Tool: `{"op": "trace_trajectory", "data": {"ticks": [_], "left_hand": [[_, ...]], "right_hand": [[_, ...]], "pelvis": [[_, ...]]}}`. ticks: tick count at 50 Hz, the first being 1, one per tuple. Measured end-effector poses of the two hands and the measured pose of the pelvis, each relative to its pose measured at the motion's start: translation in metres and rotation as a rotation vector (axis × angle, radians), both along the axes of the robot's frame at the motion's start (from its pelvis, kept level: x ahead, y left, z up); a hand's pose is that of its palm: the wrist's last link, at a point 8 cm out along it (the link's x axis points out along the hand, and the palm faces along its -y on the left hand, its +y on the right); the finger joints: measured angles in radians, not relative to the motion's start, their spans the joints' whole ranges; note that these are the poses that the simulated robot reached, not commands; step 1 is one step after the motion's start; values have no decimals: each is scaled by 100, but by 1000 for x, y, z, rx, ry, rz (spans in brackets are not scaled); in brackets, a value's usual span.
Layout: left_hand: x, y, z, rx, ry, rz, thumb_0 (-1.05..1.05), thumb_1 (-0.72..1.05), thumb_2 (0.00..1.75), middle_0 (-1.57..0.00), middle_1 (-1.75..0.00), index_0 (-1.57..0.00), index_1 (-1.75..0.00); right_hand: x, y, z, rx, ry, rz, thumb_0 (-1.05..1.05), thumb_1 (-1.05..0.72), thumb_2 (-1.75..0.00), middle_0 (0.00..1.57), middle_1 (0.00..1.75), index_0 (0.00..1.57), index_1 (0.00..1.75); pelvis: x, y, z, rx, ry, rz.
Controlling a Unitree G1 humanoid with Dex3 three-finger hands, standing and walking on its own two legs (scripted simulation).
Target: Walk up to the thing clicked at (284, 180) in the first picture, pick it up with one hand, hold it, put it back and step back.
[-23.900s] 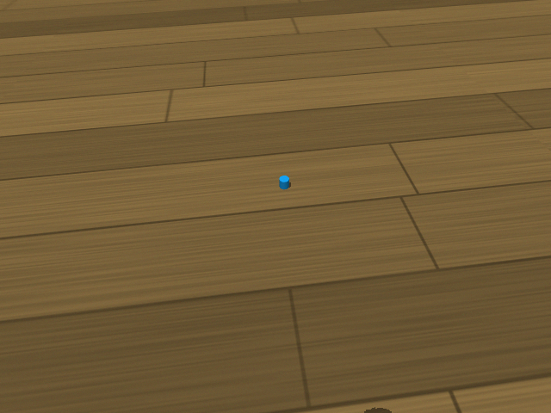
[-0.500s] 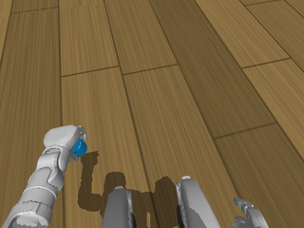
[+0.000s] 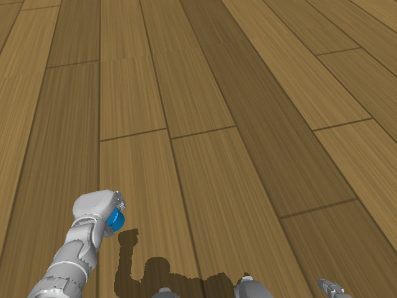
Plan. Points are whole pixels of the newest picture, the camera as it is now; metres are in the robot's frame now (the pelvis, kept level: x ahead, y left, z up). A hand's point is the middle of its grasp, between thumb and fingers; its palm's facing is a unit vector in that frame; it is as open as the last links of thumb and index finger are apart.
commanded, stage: lift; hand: left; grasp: from above
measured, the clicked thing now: (110, 218) +0.35 +0.22 -0.10
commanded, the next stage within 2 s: hold in 0.12 s
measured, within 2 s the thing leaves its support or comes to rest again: neither
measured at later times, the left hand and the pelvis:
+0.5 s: hand (92, 207) +0.34 +0.23 -0.02, palm faces -0.45 -0.05 -0.89, open 7.6 cm; pelvis +0.03 +0.01 +0.04, yaw -1 degrees
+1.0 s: hand (92, 206) +0.33 +0.22 +0.01, palm faces -0.44 -0.05 -0.90, open 7.6 cm; pelvis +0.03 +0.00 +0.05, yaw -1 degrees
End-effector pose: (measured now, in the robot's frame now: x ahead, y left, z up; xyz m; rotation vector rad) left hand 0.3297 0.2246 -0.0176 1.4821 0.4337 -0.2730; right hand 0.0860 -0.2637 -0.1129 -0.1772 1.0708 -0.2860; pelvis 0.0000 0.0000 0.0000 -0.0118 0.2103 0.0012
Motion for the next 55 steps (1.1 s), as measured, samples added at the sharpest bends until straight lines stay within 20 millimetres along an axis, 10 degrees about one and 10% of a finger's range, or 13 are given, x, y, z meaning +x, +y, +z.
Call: {"op": "trace_trajectory", "data": {"ticks": [55], "left_hand": [[-3,-7,83,2,17,-59,2,38,28,-93,-52,-83,-41]], "right_hand": [[60,7,58,58,-120,40,1,-91,-89,20,30,20,30]], "pelvis": [[24,-1,50,18,-156,-22]]}}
